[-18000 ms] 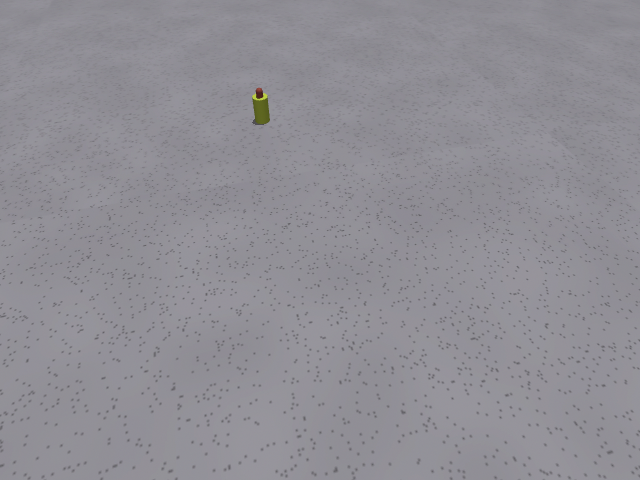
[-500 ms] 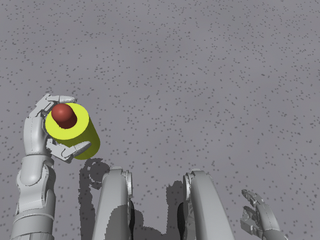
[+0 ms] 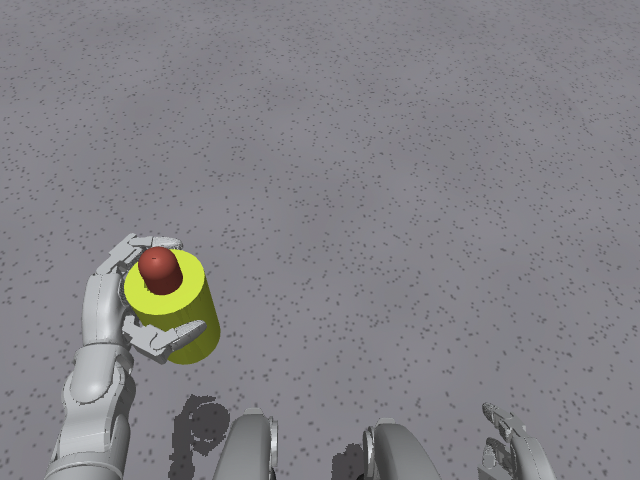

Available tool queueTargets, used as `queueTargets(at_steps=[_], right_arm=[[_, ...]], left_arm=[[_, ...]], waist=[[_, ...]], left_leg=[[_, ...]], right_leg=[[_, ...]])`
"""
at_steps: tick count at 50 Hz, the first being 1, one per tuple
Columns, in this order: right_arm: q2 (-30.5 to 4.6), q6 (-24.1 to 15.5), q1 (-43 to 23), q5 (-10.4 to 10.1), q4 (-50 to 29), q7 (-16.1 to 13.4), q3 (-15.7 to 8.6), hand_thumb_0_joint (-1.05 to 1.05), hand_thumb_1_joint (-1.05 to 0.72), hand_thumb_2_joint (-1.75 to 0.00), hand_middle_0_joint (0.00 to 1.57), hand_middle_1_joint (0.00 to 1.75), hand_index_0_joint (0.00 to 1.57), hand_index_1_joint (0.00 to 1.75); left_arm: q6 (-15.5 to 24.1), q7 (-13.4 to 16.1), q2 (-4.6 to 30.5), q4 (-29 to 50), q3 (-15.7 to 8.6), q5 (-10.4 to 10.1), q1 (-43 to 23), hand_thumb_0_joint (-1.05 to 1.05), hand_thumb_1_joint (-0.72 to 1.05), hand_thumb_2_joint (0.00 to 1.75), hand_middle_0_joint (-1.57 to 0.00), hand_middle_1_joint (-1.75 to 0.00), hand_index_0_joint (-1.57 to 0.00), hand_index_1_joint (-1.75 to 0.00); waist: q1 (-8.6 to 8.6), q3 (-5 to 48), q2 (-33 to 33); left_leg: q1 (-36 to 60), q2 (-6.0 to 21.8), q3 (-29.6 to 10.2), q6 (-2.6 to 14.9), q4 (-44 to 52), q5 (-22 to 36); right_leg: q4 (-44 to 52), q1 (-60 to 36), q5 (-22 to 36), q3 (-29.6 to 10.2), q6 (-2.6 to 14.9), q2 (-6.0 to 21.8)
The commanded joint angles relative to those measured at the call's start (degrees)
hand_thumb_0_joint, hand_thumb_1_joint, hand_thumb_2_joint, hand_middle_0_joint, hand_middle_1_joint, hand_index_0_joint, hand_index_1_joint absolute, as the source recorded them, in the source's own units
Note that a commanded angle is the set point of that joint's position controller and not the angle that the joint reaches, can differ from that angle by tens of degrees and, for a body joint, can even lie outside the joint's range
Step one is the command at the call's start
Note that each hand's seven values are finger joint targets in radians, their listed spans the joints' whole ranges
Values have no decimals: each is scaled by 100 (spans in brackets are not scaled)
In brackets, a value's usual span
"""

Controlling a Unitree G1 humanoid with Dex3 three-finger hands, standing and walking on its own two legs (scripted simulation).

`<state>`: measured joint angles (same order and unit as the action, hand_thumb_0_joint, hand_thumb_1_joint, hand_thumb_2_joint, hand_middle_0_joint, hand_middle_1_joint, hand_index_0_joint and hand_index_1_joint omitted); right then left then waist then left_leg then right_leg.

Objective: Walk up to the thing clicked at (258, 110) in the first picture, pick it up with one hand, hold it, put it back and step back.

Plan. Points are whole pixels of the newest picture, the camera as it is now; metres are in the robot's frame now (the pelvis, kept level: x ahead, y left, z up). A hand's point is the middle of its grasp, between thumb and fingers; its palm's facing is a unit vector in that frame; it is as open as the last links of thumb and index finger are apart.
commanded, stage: lift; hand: left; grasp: from the side
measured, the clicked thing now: (174, 301) +0.34 +0.19 +0.00
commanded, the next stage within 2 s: hold in 1.00 s
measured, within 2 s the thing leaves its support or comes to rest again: neither
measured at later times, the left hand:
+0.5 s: hand (166, 277) +0.34 +0.18 +0.07, palm faces +0.10 -0.99 -0.03, open 11.6 cm
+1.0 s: hand (176, 255) +0.35 +0.17 +0.10, palm faces +0.09 -1.00 +0.00, open 11.6 cm
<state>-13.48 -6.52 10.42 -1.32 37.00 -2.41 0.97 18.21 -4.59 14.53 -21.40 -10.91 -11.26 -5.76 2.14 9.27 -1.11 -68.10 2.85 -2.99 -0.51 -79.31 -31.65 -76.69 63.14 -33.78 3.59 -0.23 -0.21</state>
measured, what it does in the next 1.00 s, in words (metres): rises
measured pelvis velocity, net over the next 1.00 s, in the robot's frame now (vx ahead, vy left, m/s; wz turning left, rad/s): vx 0.03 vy -0.01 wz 0.02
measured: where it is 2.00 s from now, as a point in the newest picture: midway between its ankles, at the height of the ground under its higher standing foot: outside the picture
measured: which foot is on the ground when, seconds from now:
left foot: down 0.00-1.00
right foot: down 0.00-1.00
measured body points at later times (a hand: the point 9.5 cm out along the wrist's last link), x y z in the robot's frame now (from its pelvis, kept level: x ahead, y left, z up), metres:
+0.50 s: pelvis +0.01 +0.00 +0.06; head +0.08 +0.01 +0.50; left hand +0.32 +0.23 +0.08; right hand +0.15 -0.24 -0.05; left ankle +0.05 +0.12 -0.60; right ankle +0.03 -0.13 -0.60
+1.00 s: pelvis +0.03 -0.01 +0.08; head +0.08 +0.00 +0.53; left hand +0.34 +0.22 +0.10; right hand +0.16 -0.25 -0.02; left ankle +0.05 +0.12 -0.60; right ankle +0.03 -0.13 -0.60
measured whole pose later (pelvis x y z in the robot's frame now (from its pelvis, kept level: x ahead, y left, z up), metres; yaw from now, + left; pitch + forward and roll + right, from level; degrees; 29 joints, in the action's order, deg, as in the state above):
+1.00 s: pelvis +0.03 -0.01 +0.08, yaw +1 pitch +9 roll -2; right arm -13.0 -4.8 13.5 0.3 38.6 -2.9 1.5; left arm 20.0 -5.3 11.5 -27.7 -8.3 -10.3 -5.5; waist 2.2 3.0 -0.4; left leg -39.2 2.7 -1.4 -1.2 -54.5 -24.5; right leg -52.6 35.3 -26.5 2.7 0.3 -0.3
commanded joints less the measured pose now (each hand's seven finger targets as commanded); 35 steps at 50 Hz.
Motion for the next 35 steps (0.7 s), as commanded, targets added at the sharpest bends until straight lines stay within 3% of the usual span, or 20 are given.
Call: queueTargets(at_steps=[1,2,3,6,7,10,12,14,15,16,18,20,23,35], right_arm=[[-817,-174,174,3,-556,-28,-343,0,-91,-90,20,30,20,30],[-836,-165,173,1,-577,-25,-336,0,-90,-90,20,30,20,30],[-831,-168,134,4,-611,-24,-337,0,-90,-90,20,30,20,30],[-803,-159,182,23,-615,-20,-307,0,-91,-90,20,30,20,30],[-809,-150,177,38,-619,-17,-307,0,-91,-90,20,30,20,30],[-781,-139,245,51,-615,-50,-267,0,-91,-90,20,30,20,30],[-761,-146,211,61,-611,-64,-262,0,-91,-90,20,30,20,30],[-787,-167,186,64,-627,-80,-249,0,-91,-90,20,30,20,30],[-776,-173,244,77,-584,-92,-251,0,-92,-90,20,30,20,30],[-791,-169,224,79,-587,-95,-248,0,-92,-90,20,30,20,30],[-783,-167,226,86,-597,-119,-249,0,-91,-90,20,30,20,30],[-744,-161,223,88,-621,-121,-209,0,-91,-90,20,30,20,30],[-736,-177,209,101,-586,-147,-216,0,-91,-90,20,30,20,30],[-693,-121,201,156,-533,-125,-221,0,-91,-90,20,30,20,30]], left_arm=[[777,-1,940,1915,-378,-171,-1891,0,1,121,-120,-134,-122,-134],[752,-21,790,1722,-271,-181,-1747,0,2,122,-120,-134,-121,-135],[790,-15,930,1938,-389,-186,-1870,0,2,122,-121,-135,-122,-136],[790,-4,820,1839,-279,-151,-1808,0,-2,122,-121,-135,-122,-136],[826,35,942,2091,-405,-168,-2030,0,0,122,-120,-134,-121,-135],[810,52,797,1986,-264,-179,-1917,0,4,122,-119,-134,-121,-135],[839,99,897,2196,-303,-155,-2065,0,1,122,-120,-134,-121,-135],[813,75,696,2005,-94,-162,-2113,0,2,122,-119,-134,-120,-135],[839,106,761,2027,-208,-165,-2131,0,3,123,-120,-135,-121,-136],[815,101,680,1743,-164,-155,-1984,0,3,123,-120,-136,-121,-136],[879,119,1007,2216,-303,-127,-2373,0,2,123,-118,-135,-120,-136],[819,88,642,1833,-41,-127,-2024,0,1,124,-119,-136,-120,-137],[852,86,783,1794,-224,-149,-2161,0,4,124,-117,-135,-119,-136],[949,-32,612,1423,-154,-148,-2173,0,1,125,-118,-136,-119,-137]], waist=[[-42,2208,-733],[-23,2169,-663],[-84,2148,-660],[-59,2136,-637],[-99,2186,-705],[-24,2204,-550],[-53,2061,-623],[44,1902,-599],[9,2009,-574],[25,1918,-460],[-41,1967,-652],[6,1716,-454],[-3,1736,-473],[24,1511,-353]], left_leg=[[2614,-166,-106,39,1580,1295],[2756,-163,-110,33,1655,1409],[2756,-163,-112,35,1728,1363],[2957,-182,-79,35,1925,1421],[3102,-175,-82,24,2015,1411],[3242,-190,-52,39,2094,1633],[3289,-206,-19,40,2248,1484],[3403,-189,-16,33,2368,1409],[3422,-203,-26,36,2377,1449],[3461,-190,-37,33,2446,1495],[3580,-218,45,43,2498,1513],[3642,-211,21,38,2665,1515],[3728,-231,87,59,2718,1602],[4050,-237,171,70,3025,1950]], right_leg=[[1357,-1029,1551,-122,179,-101],[1420,-1095,1624,-98,182,-105],[1472,-1203,1597,-88,179,-110],[1666,-1453,1678,-85,174,-109],[1701,-1510,1659,-73,181,-118],[1876,-1764,1870,-81,166,-128],[2005,-1881,1777,-103,160,-124],[2143,-1883,1715,-94,157,-127],[2170,-1989,1753,-99,157,-122],[2213,-2037,1780,-79,160,-122],[2358,-2226,1847,-158,145,-104],[2456,-2327,1834,-104,144,-119],[2627,-2571,1984,-162,120,-108],[2983,-3121,2353,-194,102,-93]])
